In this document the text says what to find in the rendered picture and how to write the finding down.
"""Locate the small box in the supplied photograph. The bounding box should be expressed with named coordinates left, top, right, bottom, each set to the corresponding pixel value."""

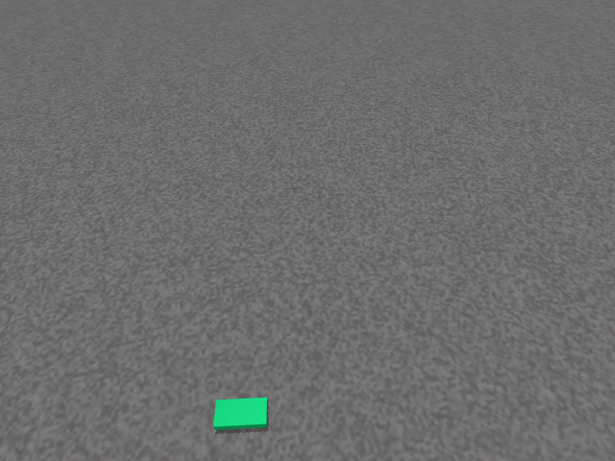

left=213, top=398, right=268, bottom=430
